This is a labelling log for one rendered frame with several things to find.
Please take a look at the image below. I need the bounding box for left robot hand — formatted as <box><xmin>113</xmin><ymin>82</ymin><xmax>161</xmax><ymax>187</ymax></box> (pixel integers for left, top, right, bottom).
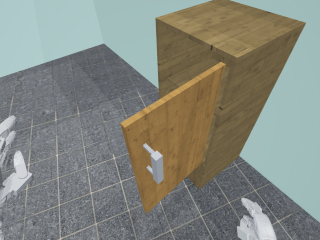
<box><xmin>0</xmin><ymin>115</ymin><xmax>32</xmax><ymax>207</ymax></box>

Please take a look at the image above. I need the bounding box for cupboard door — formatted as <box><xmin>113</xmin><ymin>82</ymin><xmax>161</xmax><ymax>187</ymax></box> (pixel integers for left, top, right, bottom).
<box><xmin>120</xmin><ymin>62</ymin><xmax>226</xmax><ymax>213</ymax></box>

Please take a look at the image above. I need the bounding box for right robot hand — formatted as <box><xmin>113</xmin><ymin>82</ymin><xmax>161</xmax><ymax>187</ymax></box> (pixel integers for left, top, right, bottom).
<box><xmin>237</xmin><ymin>197</ymin><xmax>277</xmax><ymax>240</ymax></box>

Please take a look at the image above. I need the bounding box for handle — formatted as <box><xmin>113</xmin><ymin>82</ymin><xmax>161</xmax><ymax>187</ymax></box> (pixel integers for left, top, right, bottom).
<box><xmin>143</xmin><ymin>143</ymin><xmax>164</xmax><ymax>184</ymax></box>

